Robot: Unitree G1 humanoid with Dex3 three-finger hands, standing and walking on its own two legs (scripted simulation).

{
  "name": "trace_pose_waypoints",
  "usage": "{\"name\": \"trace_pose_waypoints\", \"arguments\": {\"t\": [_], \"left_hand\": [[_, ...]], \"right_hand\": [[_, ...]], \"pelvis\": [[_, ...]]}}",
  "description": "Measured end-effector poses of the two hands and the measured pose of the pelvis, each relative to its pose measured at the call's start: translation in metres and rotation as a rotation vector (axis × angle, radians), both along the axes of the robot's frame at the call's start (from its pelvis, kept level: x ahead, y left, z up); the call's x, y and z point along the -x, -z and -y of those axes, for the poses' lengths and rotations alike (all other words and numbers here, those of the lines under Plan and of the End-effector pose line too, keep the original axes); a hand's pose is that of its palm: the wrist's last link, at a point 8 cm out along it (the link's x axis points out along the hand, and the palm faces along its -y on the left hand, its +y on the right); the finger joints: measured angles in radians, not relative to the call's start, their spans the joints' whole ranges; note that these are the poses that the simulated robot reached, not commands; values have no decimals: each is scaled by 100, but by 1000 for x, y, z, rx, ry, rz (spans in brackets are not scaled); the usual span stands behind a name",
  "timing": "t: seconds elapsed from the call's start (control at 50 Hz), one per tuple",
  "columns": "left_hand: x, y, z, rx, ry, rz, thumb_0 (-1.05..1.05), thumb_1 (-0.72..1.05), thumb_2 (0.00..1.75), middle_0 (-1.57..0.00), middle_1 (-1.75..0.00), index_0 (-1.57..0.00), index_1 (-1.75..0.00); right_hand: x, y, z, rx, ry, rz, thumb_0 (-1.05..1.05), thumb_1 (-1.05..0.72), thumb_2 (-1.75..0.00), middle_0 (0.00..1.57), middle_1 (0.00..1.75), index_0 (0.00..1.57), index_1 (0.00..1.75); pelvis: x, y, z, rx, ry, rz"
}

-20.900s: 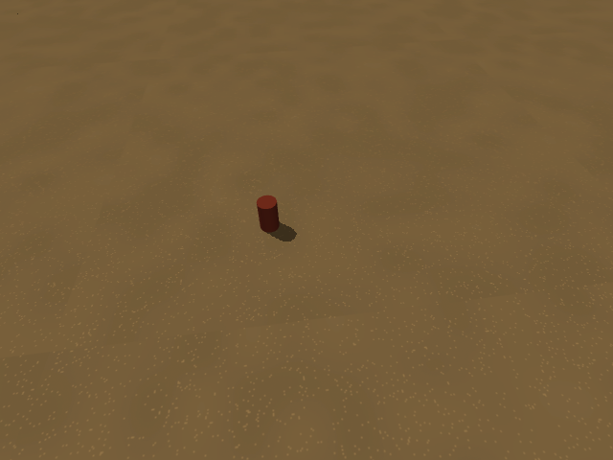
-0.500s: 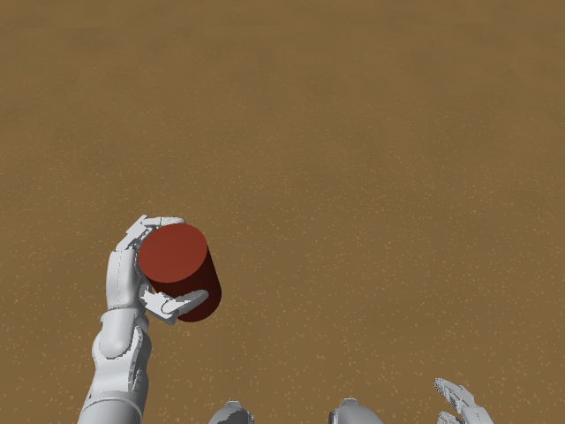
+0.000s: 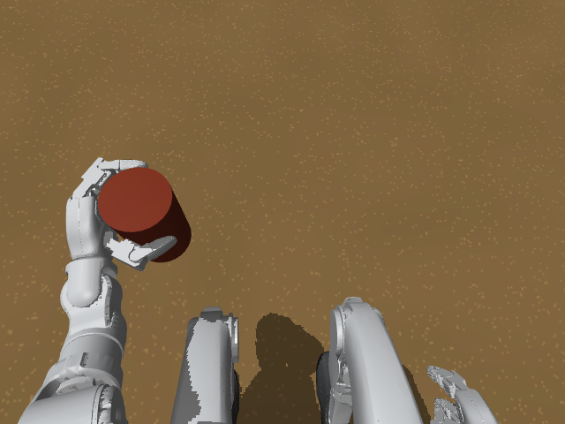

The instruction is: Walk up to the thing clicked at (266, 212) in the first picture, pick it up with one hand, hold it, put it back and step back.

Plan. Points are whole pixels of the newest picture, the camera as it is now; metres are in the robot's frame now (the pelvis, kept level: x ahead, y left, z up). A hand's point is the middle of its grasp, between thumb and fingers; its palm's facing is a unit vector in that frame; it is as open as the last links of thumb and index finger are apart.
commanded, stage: crouch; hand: left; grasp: from the side
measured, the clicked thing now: (151, 219) +0.41 +0.20 -0.07
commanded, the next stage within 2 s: lower in 1.00 s
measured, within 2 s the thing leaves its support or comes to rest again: neither
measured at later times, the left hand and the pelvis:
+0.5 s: hand (162, 235) +0.43 +0.22 -0.21, palm faces +0.15 -0.99 -0.02, open 11.9 cm; pelvis -0.03 +0.00 -0.15, yaw -3 degrees
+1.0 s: hand (172, 241) +0.44 +0.22 -0.28, palm faces +0.12 -0.99 -0.01, open 11.8 cm; pelvis -0.04 +0.01 -0.19, yaw -6 degrees
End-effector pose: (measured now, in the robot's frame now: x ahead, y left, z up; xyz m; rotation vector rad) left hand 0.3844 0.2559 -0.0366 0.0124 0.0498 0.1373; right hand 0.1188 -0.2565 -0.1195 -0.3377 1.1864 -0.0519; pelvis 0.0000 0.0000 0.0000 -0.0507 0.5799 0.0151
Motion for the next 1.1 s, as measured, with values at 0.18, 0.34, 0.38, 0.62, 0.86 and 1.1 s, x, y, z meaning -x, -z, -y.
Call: {"name": "trace_pose_waypoints", "arguments": {"t": [0.18,0.34,0.38,0.62,0.86,1.1], "left_hand": [[-7,81,-2,7,-14,-8,-1,-61,106,-60,-97,-62,-98],[-10,132,-10,1,-33,-4,-1,-61,107,-59,-98,-62,-99],[-12,141,-11,-1,-31,-3,-1,-61,107,-60,-98,-62,-98],[-27,189,-14,13,-11,-8,-1,-60,105,-61,-96,-63,-97],[-29,227,-14,13,5,-26,-1,-59,104,-60,-96,-62,-97],[-36,250,-15,9,14,-20,-1,-59,104,-60,-96,-62,-97]], "right_hand": [[32,63,7,28,-22,-74,1,-93,-91,20,30,20,30],[61,104,14,61,-14,-134,1,-94,-92,20,30,20,30],[68,111,14,67,-13,-149,1,-94,-92,20,30,20,30],[89,136,12,103,-43,-212,1,-93,-91,20,30,20,30],[90,143,13,139,-104,-256,0,-93,-91,20,30,20,30],[88,143,12,171,-151,-289,0,-93,-91,20,30,20,30]], "pelvis": [[17,67,0,9,8,-7],[29,114,-1,20,14,20],[31,124,-2,24,15,28],[35,161,-7,62,27,69],[36,179,-10,94,38,103],[34,188,-13,122,49,125]]}}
